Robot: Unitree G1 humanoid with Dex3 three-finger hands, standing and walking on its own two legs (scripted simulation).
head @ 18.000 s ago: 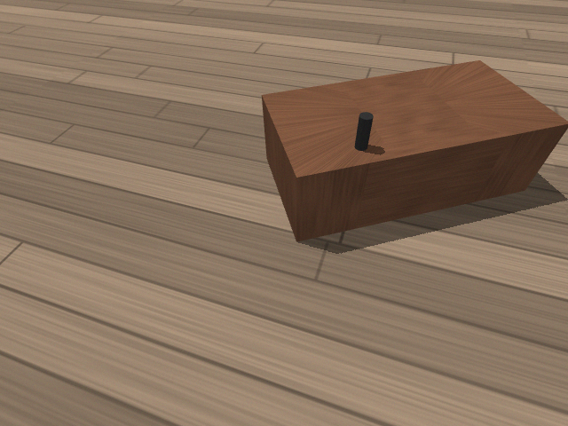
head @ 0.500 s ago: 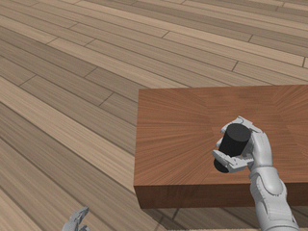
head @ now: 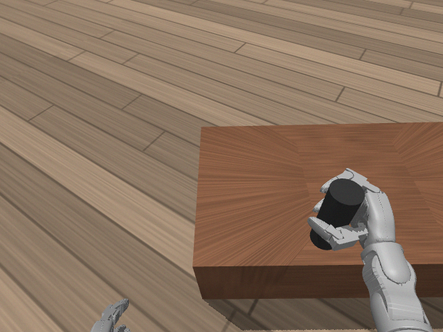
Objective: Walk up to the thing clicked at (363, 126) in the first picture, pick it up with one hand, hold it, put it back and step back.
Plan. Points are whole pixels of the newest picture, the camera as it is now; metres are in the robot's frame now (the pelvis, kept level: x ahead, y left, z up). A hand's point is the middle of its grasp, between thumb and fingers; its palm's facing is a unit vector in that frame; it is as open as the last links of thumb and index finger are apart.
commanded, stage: hold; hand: right
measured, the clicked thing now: (333, 217) +0.31 -0.16 +0.05
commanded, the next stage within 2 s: crouch in 1.12 s
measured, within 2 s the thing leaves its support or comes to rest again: neither
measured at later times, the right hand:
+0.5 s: hand (336, 214) +0.32 -0.17 +0.06, palm faces +0.02 +1.00 +0.01, open 8.3 cm
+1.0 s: hand (336, 215) +0.31 -0.16 +0.06, palm faces +0.02 +1.00 +0.00, open 8.3 cm
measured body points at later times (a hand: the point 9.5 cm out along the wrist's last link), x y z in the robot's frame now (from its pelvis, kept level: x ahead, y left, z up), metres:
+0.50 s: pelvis +0.00 +0.00 +0.00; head +0.03 -0.01 +0.45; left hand +0.14 +0.24 -0.10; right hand +0.31 -0.22 +0.06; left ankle -0.02 +0.12 -0.70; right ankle +0.04 -0.12 -0.70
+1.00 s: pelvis -0.01 +0.00 +0.00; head +0.03 +0.00 +0.45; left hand +0.13 +0.24 -0.10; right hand +0.30 -0.22 +0.07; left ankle -0.02 +0.12 -0.70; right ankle +0.04 -0.12 -0.70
